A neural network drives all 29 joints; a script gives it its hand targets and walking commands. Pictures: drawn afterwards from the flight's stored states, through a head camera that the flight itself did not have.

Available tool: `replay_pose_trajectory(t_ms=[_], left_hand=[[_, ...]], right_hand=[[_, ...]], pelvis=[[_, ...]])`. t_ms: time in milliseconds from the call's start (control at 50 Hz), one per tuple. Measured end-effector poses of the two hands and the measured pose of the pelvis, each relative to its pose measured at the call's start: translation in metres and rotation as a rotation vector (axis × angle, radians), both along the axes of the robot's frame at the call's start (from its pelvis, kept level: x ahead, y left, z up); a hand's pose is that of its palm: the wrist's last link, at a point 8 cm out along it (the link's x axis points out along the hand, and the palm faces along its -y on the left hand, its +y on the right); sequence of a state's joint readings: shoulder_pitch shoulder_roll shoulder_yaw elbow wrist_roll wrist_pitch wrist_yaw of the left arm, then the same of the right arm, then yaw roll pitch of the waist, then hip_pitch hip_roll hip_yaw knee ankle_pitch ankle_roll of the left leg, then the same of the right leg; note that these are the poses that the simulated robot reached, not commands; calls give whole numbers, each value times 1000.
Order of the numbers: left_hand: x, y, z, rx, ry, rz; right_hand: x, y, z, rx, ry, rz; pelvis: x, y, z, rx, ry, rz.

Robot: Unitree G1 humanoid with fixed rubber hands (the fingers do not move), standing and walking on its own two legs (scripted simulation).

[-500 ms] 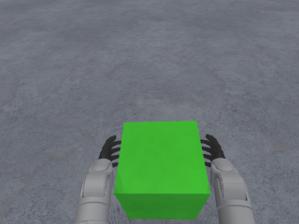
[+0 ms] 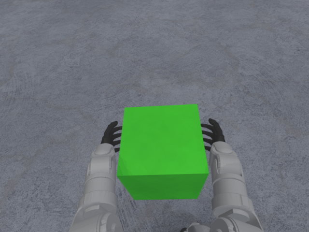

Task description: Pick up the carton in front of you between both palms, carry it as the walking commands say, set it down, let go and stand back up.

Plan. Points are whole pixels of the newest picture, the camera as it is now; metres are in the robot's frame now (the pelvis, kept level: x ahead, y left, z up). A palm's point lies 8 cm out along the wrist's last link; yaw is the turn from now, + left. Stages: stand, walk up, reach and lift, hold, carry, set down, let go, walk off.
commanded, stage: set down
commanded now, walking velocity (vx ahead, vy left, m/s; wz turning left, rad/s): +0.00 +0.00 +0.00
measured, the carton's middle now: (163, 156) +0.35 +0.01 -0.07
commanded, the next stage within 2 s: none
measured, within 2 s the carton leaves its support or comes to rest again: neither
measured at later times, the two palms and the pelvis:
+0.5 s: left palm (124, 156) +0.40 +0.16 -0.18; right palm (204, 163) +0.37 -0.14 -0.20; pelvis -0.03 +0.05 -0.12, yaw +0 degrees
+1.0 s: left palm (133, 161) +0.46 +0.15 -0.34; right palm (198, 167) +0.43 -0.14 -0.35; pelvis -0.04 +0.03 -0.24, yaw +4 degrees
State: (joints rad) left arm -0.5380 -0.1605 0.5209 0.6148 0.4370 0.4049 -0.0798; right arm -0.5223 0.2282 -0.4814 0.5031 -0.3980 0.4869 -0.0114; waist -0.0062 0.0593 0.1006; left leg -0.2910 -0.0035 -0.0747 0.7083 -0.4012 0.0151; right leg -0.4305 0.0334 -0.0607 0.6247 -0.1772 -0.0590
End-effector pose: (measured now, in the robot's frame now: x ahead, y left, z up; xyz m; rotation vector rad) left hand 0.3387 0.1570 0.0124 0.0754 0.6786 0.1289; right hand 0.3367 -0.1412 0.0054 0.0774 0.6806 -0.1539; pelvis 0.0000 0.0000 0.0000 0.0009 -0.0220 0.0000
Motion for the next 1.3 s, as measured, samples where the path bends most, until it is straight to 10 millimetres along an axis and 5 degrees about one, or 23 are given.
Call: replay_pose_trajectory(t_ms=[300, 600, 1300], left_hand=[[37, 5, -147, -18, -33, -52], [78, -4, -222, -73, -35, -38], [149, -15, -436, -22, 25, -123]], right_hand=[[14, 6, -154, -50, -34, -27], [48, -3, -225, -42, -37, -72], [102, -12, -442, -46, 27, -102]], pelvis=[[-22, 26, -67, 23, 460, -9], [-32, 50, -141, 24, 674, -3], [-61, 27, -302, 20, 838, 48]])
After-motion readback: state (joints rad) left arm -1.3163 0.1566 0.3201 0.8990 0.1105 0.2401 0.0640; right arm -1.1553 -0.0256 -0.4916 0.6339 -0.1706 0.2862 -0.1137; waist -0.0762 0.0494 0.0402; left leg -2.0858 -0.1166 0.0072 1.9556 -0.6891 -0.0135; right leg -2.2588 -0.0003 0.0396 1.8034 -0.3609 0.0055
